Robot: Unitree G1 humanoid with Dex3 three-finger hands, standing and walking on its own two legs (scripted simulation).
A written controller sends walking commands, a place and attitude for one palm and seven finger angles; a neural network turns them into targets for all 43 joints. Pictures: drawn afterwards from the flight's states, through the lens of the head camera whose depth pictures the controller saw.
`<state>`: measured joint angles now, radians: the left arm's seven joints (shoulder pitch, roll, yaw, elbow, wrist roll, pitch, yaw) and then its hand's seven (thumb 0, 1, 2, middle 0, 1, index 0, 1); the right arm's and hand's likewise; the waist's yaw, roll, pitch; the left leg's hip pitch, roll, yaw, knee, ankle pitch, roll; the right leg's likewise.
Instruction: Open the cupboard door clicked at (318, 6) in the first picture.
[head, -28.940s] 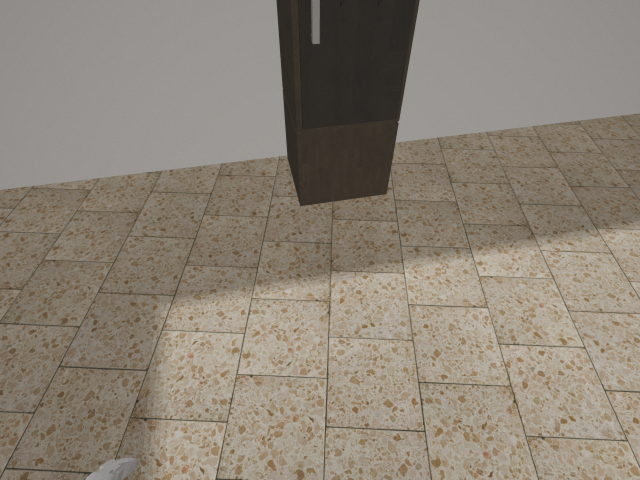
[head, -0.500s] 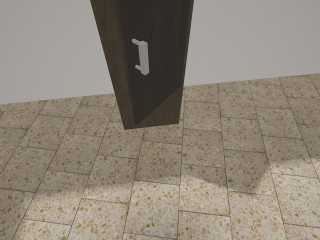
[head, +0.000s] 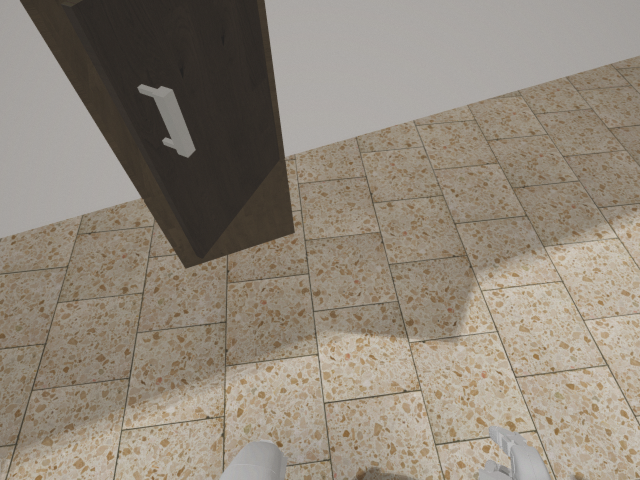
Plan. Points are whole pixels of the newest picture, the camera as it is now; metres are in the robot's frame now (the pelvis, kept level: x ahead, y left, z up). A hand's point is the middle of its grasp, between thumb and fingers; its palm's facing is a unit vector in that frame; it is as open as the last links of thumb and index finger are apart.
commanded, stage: walk to a spot facing it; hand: left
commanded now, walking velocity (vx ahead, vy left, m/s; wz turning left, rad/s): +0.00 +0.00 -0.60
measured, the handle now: (166, 121) +0.61 +0.33 +0.05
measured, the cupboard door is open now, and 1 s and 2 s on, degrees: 42 42 42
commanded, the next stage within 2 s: none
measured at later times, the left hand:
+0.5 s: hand (184, 443) +0.16 +0.23 -0.17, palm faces -0.32 -0.92 -0.24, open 7.4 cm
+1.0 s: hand (234, 407) +0.22 +0.17 -0.19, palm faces -0.58 -0.80 -0.16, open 7.4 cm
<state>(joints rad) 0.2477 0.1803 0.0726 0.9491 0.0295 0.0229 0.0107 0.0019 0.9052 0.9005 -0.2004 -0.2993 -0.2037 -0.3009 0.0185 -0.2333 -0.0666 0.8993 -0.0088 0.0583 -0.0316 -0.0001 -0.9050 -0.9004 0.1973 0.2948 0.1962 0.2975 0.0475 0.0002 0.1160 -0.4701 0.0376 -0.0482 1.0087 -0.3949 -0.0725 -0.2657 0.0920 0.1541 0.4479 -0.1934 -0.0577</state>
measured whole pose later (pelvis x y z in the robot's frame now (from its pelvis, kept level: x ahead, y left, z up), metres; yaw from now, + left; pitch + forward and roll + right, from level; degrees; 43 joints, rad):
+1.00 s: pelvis +0.07 +0.04 -0.01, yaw -38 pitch +0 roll -2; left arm 0.27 0.22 0.08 0.96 0.03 0.04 -0.04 0.01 0.91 0.90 -0.20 -0.30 -0.20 -0.30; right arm 0.24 -0.21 -0.04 0.87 -0.04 -0.04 -0.01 0.00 -0.90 -0.90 0.20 0.30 0.20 0.30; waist 0.00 -0.03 0.04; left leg -0.28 0.06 0.11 0.58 -0.31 0.02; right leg -0.40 0.03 0.08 0.91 -0.46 -0.02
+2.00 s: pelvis +0.30 -0.33 -0.01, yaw -58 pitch +1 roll +2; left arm 0.53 0.09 0.02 1.17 0.02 -0.08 0.03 0.00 0.91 0.90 -0.20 -0.30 -0.20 -0.30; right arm 0.03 -0.16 -0.04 0.99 -0.01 -0.01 0.02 0.00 -0.91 -0.90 0.20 0.29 0.20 0.30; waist 0.07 -0.02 0.07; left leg -0.54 0.02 0.13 0.73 -0.22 0.01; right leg 0.14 0.09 0.00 0.24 -0.39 -0.11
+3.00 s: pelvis +0.52 -0.67 -0.02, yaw -46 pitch +1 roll -1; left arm 0.18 0.20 0.06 0.96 0.02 -0.01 0.01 -0.01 0.93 0.90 -0.20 -0.30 -0.20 -0.30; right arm 0.15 -0.23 -0.06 0.94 -0.03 0.03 0.02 0.00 -0.92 -0.90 0.19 0.29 0.19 0.30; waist -0.02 -0.05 0.07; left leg -0.40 0.07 0.12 0.65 -0.22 -0.01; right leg -0.24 -0.13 -0.32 0.68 -0.42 0.02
